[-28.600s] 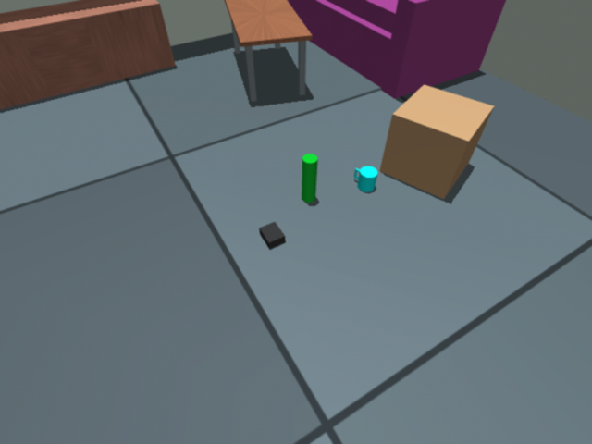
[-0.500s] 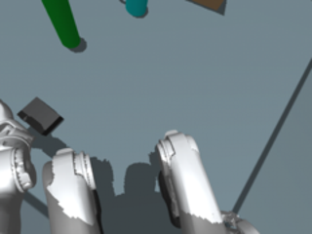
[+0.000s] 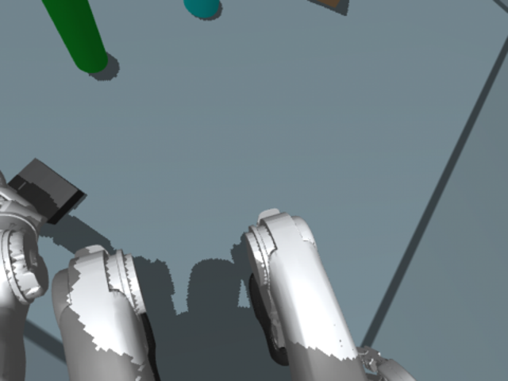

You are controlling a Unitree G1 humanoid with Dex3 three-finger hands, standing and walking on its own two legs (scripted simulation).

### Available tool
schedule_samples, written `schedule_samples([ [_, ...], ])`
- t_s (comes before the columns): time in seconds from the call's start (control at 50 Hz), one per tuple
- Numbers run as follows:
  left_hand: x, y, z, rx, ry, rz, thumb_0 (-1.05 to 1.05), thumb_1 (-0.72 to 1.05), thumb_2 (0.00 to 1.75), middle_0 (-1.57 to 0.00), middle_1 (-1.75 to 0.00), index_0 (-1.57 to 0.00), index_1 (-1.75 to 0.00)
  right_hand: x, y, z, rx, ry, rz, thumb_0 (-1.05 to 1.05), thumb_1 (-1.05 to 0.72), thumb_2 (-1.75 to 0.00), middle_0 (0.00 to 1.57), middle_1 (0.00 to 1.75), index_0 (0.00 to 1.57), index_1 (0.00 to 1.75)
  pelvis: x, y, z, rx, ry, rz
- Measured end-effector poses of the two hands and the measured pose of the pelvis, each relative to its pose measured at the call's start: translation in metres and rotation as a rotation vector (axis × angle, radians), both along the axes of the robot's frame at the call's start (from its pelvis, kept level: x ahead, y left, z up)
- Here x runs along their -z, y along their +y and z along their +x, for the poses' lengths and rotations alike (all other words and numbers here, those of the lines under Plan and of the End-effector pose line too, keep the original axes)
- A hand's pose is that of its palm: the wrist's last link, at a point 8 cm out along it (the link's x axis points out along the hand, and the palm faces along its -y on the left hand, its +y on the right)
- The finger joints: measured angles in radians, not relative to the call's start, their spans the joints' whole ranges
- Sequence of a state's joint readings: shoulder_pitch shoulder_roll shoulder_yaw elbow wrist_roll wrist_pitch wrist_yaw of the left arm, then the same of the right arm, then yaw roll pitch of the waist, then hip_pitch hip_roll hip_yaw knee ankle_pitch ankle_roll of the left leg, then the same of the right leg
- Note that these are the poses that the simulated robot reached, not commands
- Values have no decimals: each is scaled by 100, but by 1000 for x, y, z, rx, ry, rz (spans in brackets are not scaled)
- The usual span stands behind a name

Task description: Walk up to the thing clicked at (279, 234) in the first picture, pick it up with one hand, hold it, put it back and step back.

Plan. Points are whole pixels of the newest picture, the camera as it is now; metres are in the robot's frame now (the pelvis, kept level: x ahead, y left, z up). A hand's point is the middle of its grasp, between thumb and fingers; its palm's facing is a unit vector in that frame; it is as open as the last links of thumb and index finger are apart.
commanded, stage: rise first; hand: left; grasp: from above
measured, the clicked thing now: (45, 191) +0.45 +0.30 -0.30
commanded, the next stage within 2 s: approach in 0.90 s
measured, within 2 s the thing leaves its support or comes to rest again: neither
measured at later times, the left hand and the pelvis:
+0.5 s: hand (0, 202) +0.41 +0.33 -0.18, palm faces -0.26 -0.33 -0.91, open 14.0 cm; pelvis +0.00 +0.00 +0.00, yaw -1 degrees
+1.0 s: hand (2, 200) +0.41 +0.32 -0.18, palm faces -0.26 -0.33 -0.91, open 14.0 cm; pelvis +0.00 +0.00 +0.00, yaw -1 degrees
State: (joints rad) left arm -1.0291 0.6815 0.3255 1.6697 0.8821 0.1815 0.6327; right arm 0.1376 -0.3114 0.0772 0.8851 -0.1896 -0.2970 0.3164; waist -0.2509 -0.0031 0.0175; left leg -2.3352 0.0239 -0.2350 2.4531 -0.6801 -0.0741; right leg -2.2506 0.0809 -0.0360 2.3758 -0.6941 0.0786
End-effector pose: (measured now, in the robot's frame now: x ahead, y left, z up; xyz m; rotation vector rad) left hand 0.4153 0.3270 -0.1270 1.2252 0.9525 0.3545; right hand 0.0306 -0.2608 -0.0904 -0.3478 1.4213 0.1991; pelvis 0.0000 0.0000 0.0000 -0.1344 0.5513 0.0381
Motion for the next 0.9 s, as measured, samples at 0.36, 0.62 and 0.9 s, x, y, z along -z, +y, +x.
schedule_samples([
  [0.36,0,-1,2,8,-13,5,0,-56,96,-12,-109,-13,-108,-7,4,-6,7,6,7,0,-93,-91,20,30,19,29,-2,3,0,4,-1,-12],
  [0.62,-1,0,-2,26,7,10,0,-55,95,-12,-110,-13,-108,-7,5,-4,-5,-8,11,0,-93,-91,20,30,19,29,-2,4,-2,2,-5,-13],
  [0.9,0,-5,2,20,-8,6,0,-54,95,-12,-110,-13,-108,-9,5,-11,6,6,13,0,-93,-91,20,30,19,29,-2,3,-1,4,-4,-15],
])
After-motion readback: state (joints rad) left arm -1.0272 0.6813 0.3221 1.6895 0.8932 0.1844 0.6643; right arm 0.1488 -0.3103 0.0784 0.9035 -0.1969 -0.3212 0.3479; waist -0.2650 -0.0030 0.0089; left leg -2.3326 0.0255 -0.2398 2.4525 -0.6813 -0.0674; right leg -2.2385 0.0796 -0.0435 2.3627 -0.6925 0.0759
